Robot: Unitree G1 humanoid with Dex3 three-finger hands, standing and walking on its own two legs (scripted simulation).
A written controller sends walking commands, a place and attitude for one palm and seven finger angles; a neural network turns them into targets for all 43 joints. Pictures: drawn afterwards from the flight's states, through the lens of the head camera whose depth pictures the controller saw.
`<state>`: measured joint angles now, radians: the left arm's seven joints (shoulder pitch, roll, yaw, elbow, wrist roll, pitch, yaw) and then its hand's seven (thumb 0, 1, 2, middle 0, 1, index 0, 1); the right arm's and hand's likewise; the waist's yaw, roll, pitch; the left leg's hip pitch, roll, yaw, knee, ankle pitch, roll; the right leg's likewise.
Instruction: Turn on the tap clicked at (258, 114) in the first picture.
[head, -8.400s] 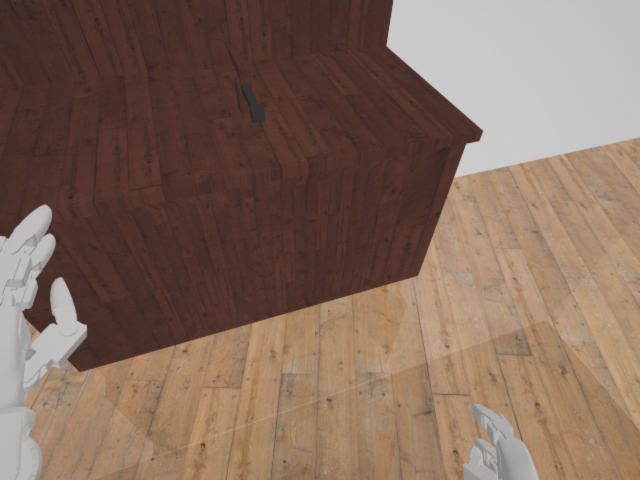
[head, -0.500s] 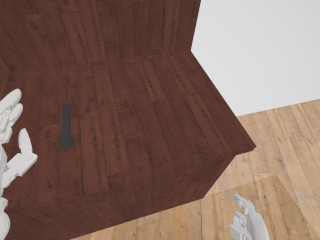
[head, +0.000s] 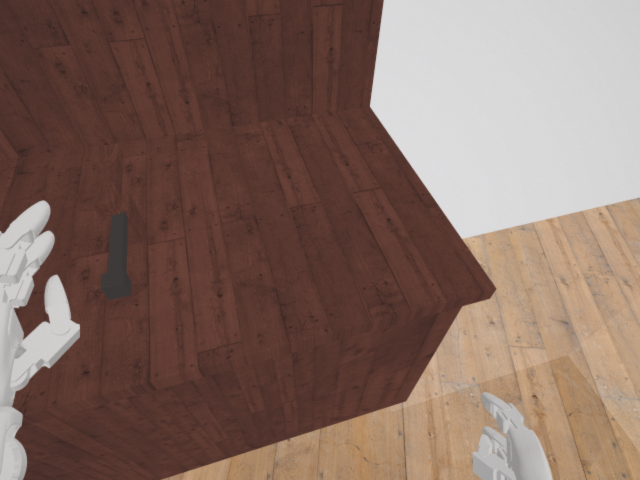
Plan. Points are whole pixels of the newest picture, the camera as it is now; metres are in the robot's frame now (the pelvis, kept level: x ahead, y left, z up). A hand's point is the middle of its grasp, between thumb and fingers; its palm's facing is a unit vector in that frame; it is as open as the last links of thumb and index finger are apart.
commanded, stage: come to a stop and stand still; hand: left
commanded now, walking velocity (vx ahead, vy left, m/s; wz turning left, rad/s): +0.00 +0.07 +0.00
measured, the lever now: (116, 284) +0.34 +0.30 +0.03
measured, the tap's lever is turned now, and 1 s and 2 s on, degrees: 0 0 0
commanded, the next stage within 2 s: look again from close up in 1.32 s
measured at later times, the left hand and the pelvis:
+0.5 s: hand (10, 329) +0.22 +0.32 +0.13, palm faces +0.33 -0.85 -0.41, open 7.4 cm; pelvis +0.00 +0.06 +0.00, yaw +1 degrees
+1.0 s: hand out of the picture +0.18 +0.30 +0.15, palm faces +0.38 -0.85 -0.36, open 7.5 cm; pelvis -0.04 +0.05 +0.00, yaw +1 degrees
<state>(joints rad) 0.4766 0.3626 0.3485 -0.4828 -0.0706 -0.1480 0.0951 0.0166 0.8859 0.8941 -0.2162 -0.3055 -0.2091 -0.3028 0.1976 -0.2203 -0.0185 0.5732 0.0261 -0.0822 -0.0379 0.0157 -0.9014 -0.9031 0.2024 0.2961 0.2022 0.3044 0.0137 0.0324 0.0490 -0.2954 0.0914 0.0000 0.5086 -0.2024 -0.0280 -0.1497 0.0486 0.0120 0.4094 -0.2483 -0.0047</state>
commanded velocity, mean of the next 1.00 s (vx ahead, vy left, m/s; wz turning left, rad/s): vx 0.00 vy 0.00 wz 0.00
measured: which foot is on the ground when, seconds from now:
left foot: down 0.00-1.00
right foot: down 0.00-1.00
